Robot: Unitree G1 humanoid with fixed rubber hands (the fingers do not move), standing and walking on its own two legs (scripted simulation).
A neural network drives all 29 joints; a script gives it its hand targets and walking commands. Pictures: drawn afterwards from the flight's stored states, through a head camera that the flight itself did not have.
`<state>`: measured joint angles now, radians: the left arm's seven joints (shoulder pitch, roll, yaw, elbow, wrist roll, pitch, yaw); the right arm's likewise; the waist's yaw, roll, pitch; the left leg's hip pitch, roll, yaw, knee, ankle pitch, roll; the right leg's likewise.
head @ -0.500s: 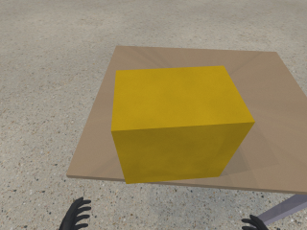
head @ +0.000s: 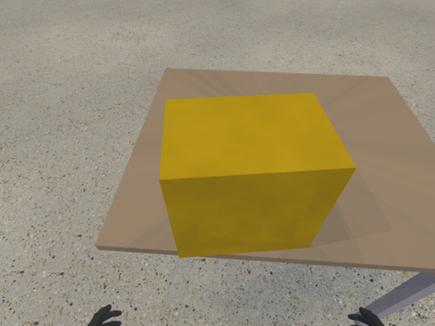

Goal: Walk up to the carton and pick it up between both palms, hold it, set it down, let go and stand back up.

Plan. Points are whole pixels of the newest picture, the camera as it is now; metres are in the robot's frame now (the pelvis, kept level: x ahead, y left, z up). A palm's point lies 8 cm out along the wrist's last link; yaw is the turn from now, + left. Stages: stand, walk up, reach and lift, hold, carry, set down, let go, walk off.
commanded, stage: stand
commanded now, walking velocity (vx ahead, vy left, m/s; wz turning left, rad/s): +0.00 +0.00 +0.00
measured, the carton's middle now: (242, 179) +0.39 +0.00 +0.05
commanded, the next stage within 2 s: none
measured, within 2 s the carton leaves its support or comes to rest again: neither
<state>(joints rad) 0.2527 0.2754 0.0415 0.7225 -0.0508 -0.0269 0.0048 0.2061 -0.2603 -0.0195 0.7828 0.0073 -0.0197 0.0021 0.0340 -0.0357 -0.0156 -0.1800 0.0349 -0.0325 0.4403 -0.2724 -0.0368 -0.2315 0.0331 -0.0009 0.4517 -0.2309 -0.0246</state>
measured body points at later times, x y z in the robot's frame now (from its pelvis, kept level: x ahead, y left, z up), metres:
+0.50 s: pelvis -0.01 +0.00 +0.00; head -0.01 +0.01 +0.45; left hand +0.10 +0.27 -0.12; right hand +0.13 -0.26 -0.10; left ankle -0.02 +0.15 -0.74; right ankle +0.00 -0.10 -0.74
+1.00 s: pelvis -0.02 +0.00 +0.00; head -0.03 +0.01 +0.45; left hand +0.08 +0.27 -0.12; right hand +0.11 -0.26 -0.11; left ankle -0.02 +0.15 -0.74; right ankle +0.00 -0.10 -0.74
